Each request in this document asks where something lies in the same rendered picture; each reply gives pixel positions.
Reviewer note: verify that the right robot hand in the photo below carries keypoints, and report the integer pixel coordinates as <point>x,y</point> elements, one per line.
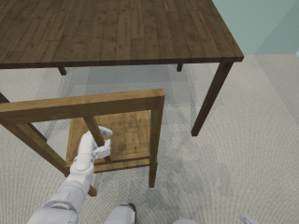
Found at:
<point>246,219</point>

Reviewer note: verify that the left robot thigh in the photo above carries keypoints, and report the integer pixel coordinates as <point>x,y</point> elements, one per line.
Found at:
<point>121,215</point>

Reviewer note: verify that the table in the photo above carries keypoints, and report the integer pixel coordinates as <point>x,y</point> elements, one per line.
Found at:
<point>88,33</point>

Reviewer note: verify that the chair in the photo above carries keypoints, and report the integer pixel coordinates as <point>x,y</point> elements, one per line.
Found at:
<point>135,131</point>

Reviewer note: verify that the left robot hand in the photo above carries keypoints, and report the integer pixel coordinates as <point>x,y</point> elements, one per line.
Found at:
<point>88,145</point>

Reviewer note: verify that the left robot shin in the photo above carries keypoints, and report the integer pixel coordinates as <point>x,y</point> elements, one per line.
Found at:
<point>125,204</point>

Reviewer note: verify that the robot left upper arm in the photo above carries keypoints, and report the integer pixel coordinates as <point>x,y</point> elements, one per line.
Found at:
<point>48,215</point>

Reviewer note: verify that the robot left forearm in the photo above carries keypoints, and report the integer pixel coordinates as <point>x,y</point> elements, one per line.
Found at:
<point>72,193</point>

